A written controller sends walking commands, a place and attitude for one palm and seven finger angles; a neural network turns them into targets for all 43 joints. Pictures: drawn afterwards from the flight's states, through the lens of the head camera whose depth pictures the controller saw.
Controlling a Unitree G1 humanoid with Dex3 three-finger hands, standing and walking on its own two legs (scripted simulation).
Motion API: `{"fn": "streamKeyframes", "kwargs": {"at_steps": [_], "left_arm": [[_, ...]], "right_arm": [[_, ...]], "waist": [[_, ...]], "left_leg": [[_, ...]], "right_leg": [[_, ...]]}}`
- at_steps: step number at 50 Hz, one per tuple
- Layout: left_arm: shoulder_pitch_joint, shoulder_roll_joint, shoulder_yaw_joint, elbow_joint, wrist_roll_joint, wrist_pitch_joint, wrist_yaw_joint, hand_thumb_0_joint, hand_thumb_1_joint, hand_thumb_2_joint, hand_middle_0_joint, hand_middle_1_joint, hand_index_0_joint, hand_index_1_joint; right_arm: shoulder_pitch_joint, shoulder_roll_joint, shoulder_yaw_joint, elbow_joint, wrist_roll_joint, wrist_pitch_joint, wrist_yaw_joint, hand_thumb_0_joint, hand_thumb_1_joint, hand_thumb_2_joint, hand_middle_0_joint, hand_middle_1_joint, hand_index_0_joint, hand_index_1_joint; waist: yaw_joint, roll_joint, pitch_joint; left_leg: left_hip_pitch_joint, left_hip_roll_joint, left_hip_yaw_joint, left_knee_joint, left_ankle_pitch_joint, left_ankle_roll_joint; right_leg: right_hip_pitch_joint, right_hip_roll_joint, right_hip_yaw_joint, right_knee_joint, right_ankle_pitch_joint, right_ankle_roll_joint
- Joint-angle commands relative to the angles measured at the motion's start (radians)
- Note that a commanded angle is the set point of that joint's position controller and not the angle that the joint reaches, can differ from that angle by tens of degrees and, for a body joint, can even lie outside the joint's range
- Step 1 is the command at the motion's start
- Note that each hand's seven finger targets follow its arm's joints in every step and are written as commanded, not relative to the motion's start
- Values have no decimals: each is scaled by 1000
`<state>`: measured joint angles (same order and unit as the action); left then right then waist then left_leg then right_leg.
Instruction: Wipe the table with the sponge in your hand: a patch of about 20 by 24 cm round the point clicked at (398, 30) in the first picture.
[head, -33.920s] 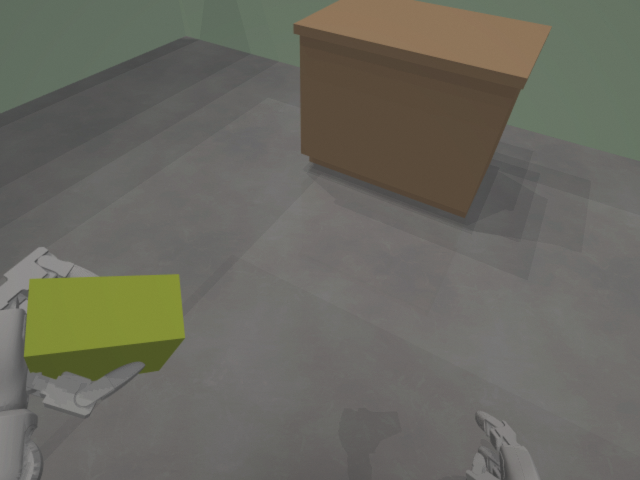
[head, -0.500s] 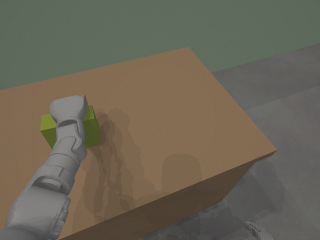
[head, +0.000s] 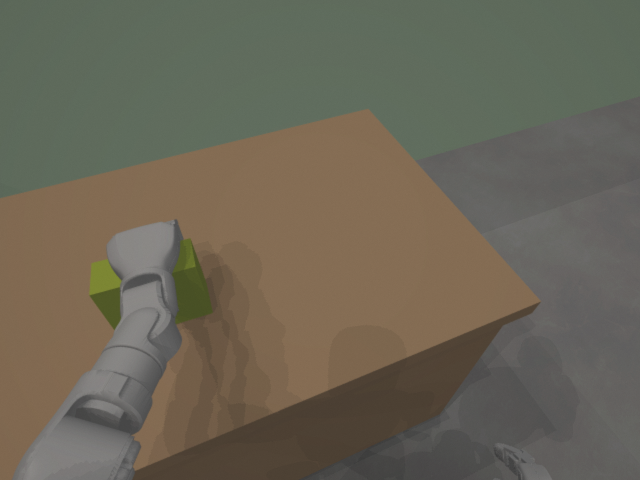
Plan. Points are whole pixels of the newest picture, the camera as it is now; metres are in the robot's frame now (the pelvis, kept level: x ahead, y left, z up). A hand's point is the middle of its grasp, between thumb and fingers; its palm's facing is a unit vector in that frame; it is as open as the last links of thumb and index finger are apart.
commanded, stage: wipe back along the middle lane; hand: left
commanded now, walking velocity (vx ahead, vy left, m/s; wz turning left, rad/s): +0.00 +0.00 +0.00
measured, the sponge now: (159, 296) +0.36 +0.27 -0.02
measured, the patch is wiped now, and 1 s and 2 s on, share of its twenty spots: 0.65 0.75 0.80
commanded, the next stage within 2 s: slide across to the third lane in 1.08 s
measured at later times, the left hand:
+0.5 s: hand (162, 300) +0.33 +0.24 +0.03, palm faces -0.02 -0.06 -1.00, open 10.3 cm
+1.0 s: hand (166, 335) +0.28 +0.22 +0.03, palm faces +0.00 -0.09 -1.00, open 10.3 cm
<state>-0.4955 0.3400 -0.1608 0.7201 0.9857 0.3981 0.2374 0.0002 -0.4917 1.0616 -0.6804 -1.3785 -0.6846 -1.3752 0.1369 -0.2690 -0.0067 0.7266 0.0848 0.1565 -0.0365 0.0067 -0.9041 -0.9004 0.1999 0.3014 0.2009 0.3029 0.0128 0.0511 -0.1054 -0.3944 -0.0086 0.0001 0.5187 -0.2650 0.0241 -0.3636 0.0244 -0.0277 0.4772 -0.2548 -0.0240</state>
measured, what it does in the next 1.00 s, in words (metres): stands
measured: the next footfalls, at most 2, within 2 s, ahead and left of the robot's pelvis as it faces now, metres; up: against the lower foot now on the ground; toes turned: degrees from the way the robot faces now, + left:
none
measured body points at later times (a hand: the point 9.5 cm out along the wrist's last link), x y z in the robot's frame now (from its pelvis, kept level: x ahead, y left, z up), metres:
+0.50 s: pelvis +0.00 +0.00 +0.00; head +0.01 -0.02 +0.45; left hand +0.33 +0.24 +0.08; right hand +0.21 -0.22 -0.10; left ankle -0.01 +0.10 -0.74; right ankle -0.02 -0.11 -0.74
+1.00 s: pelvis +0.00 +0.00 +0.00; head -0.01 -0.04 +0.45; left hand +0.28 +0.22 +0.08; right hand +0.23 -0.22 -0.09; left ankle -0.01 +0.10 -0.74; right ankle -0.02 -0.11 -0.74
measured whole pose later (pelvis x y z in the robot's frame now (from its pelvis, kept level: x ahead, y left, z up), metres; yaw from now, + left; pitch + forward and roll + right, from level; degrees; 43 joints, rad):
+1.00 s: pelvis +0.00 +0.00 +0.00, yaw -1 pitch +3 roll +0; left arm -0.08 0.29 -0.30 0.19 0.98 0.53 0.21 0.00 -0.49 1.06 -0.66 -1.39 -0.69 -1.37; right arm 0.04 -0.25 0.02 0.65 0.09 0.16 0.01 0.01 -0.90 -0.90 0.20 0.30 0.20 0.30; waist 0.08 0.07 -0.10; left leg -0.29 -0.01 0.01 0.52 -0.28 0.02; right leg -0.28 0.02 -0.01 0.52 -0.29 -0.03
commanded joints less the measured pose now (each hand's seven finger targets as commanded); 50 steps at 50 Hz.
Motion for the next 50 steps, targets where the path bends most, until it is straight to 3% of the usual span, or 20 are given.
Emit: {"fn": "streamKeyframes", "kwargs": {"at_steps": [1,4,10,15,18,19,22,24,25,28,29,32,34,36,39,42,44,47,49,50], "left_arm": [[-233,117,2,-108,15,17,-19,0,100,1300,-1200,-1600,-1200,-1600],[-228,133,27,-128,13,18,-22,0,100,1300,-1200,-1600,-1200,-1600],[-95,58,-18,-216,4,27,-23,0,100,1300,-1200,-1600,-1200,-1600],[-55,20,-48,-284,-7,63,-23,0,100,1300,-1200,-1600,-1200,-1600],[6,21,-43,-309,-9,86,-24,0,100,1300,-1200,-1600,-1200,-1600],[20,68,4,-329,-14,92,-22,0,100,1300,-1200,-1600,-1200,-1600],[12,-17,-85,-365,-11,108,-34,0,100,1300,-1200,-1600,-1200,-1600],[63,56,-17,-381,-12,116,-32,0,100,1300,-1200,-1600,-1200,-1600],[85,3,-63,-400,-13,117,-36,0,100,1300,-1200,-1600,-1200,-1600],[112,-10,-84,-436,-14,125,-44,0,100,1300,-1200,-1600,-1200,-1600],[106,35,-41,-448,-16,126,-41,0,100,1300,-1200,-1600,-1200,-1600],[107,-31,-114,-459,-15,138,-53,0,100,1300,-1200,-1600,-1200,-1600],[135,51,-32,-486,-24,137,-48,0,100,1300,-1200,-1600,-1200,-1600],[153,-8,-92,-502,-24,139,-54,0,100,1300,-1200,-1600,-1200,-1600],[228,25,-51,-530,-25,129,-52,0,100,1300,-1200,-1600,-1200,-1600],[284,-37,-116,-577,-33,130,-56,0,100,1300,-1200,-1600,-1200,-1600],[295,29,-52,-599,-43,132,-51,0,100,1300,-1200,-1600,-1200,-1600],[314,-35,-116,-621,-46,145,-53,0,100,1300,-1200,-1600,-1200,-1600],[341,19,-66,-637,-39,145,-45,0,100,1300,-1200,-1600,-1200,-1600],[341,-38,-124,-641,-36,152,-49,0,100,1300,-1200,-1600,-1200,-1600]], "right_arm": [[-119,-122,-34,-142,-2,-45,-14,0,-900,-900,200,300,200,300],[-129,-122,-34,-143,-1,-46,-16,0,-900,-900,200,300,200,300],[-154,-114,-33,-171,-6,-52,-5,0,-900,-900,200,300,200,300],[-190,-111,-27,-182,-2,-51,2,0,-900,-900,200,300,200,300],[-210,-110,-24,-187,-2,-52,6,0,-900,-900,200,300,200,300],[-217,-117,-27,-186,-2,-51,5,0,-900,-900,200,300,200,300],[-234,-104,-20,-194,0,-51,8,0,-900,-900,200,300,200,300],[-237,-112,-20,-194,0,-52,10,0,-900,-900,200,300,200,300],[-236,-102,-16,-208,-2,-53,12,0,-900,-900,200,300,200,300],[-255,-99,-13,-213,1,-54,17,0,-900,-900,200,300,200,300],[-255,-104,-15,-211,2,-52,17,0,-900,-900,200,300,200,300],[-268,-93,-9,-223,4,-52,18,0,-900,-900,200,300,200,300],[-271,-103,-11,-221,2,-54,16,0,-900,-900,200,300,200,300],[-274,-91,-5,-233,4,-54,20,0,-900,-900,200,300,200,300],[-278,-97,-11,-234,2,-55,27,0,-900,-900,200,300,200,300],[-292,-86,-8,-252,4,-56,37,0,-900,-900,200,300,200,300],[-299,-96,-11,-245,3,-53,37,0,-900,-900,200,300,200,300],[-312,-85,-6,-254,6,-52,39,0,-900,-900,200,300,200,300],[-319,-92,-10,-247,5,-53,40,0,-900,-900,200,300,200,300],[-318,-84,-7,-257,6,-51,40,0,-900,-900,200,300,200,300]], "waist": [[4,-69,-218],[10,-63,-239],[31,-75,-259],[31,-95,-208],[45,-113,-210],[55,-110,-216],[41,-99,-199],[59,-93,-205],[55,-91,-213],[54,-100,-197],[59,-85,-188],[51,-108,-155],[67,-89,-171],[59,-98,-176],[75,-94,-190],[72,-108,-186],[79,-107,-167],[71,-133,-136],[84,-117,-135],[76,-112,-132]], "left_leg": [[130,-7,-26,-49,223,18],[147,-6,-31,-48,239,16],[168,-8,-30,-36,292,14],[168,-6,-37,-47,275,11],[171,-9,-38,-45,295,9],[175,-8,-45,-47,295,7],[185,-9,-41,-46,290,8],[185,-11,-52,-46,297,4],[188,-14,-45,-38,316,7],[188,-12,-49,-41,308,4],[190,-10,-59,-43,299,2],[181,-13,-54,-46,268,7],[183,-14,-59,-45,273,4],[189,-18,-52,-39,284,7],[192,-14,-60,-33,310,3],[188,-16,-55,-28,311,7],[178,-14,-60,-36,285,4],[173,-16,-53,-38,265,8],[173,-15,-60,-41,253,5],[174,-15,-55,-41,244,8]], "right_leg": [[110,-12,29,-47,255,-38],[116,-10,31,-42,263,-42],[142,-8,30,-26,331,-46],[127,-6,26,-30,304,-45],[145,-6,31,-23,336,-47],[154,-4,40,-23,337,-50],[136,-4,31,-22,321,-48],[152,1,46,-17,331,-56],[165,-1,30,-7,357,-53],[154,0,40,-10,349,-52],[145,6,50,-10,329,-58],[132,4,39,-18,293,-53],[151,6,58,-14,312,-59],[159,4,49,-8,335,-55],[169,8,65,3,363,-60],[175,5,58,7,378,-56],[175,7,73,0,356,-58],[164,5,68,-8,338,-51],[162,10,84,-7,317,-57],[156,10,64,-4,290,-54]]}}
